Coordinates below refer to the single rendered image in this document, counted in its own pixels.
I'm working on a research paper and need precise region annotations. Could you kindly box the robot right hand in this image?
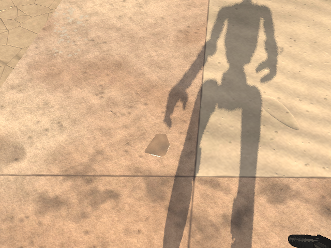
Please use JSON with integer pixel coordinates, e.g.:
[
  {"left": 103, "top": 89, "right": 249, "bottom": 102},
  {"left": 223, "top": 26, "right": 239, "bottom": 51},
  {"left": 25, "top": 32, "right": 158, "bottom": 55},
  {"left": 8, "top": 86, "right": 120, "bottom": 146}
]
[{"left": 288, "top": 235, "right": 331, "bottom": 248}]

